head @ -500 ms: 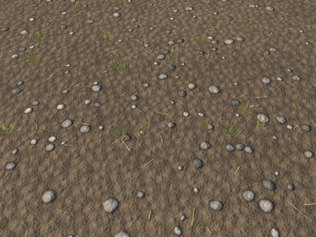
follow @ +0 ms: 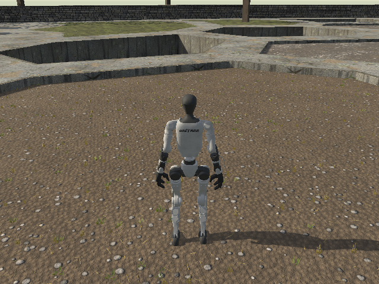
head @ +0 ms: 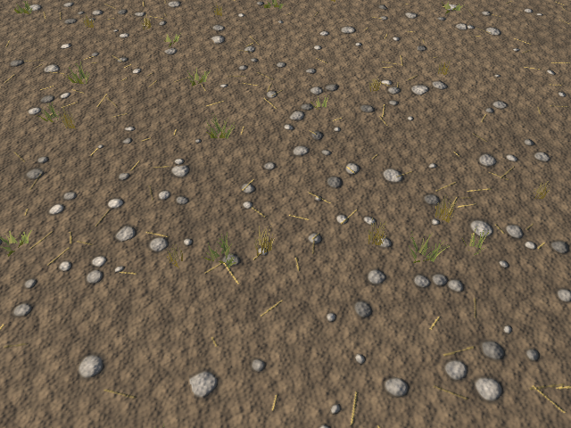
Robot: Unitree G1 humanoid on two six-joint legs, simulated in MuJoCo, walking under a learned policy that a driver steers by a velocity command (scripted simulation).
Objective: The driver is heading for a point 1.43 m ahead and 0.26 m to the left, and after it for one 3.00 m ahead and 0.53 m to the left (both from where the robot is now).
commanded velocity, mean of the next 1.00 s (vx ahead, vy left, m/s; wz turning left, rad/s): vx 0.44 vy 0.00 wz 0.00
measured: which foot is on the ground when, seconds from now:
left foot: down 0.00-0.50, up 0.52-1.00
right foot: down 0.00-0.12, up 0.14-0.48, down 0.50-1.00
